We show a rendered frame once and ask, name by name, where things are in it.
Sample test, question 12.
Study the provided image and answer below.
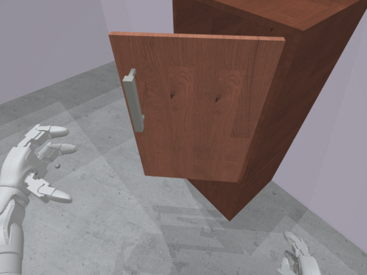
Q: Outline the right robot hand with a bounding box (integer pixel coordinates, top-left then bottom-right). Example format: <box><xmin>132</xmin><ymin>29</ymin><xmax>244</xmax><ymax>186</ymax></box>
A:
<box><xmin>278</xmin><ymin>231</ymin><xmax>321</xmax><ymax>275</ymax></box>

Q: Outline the robot left forearm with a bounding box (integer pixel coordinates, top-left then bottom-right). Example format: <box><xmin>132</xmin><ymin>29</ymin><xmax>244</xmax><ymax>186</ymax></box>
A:
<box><xmin>0</xmin><ymin>186</ymin><xmax>30</xmax><ymax>275</ymax></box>

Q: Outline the handle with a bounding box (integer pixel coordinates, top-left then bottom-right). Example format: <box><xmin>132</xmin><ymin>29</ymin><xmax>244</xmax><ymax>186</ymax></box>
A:
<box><xmin>123</xmin><ymin>68</ymin><xmax>145</xmax><ymax>132</ymax></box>

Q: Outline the cupboard door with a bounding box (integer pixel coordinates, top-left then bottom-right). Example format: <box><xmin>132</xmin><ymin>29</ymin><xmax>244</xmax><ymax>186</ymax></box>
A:
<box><xmin>108</xmin><ymin>32</ymin><xmax>286</xmax><ymax>182</ymax></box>

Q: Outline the left robot hand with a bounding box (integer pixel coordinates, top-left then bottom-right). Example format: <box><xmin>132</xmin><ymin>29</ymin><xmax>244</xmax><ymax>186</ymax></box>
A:
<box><xmin>0</xmin><ymin>124</ymin><xmax>78</xmax><ymax>203</ymax></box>

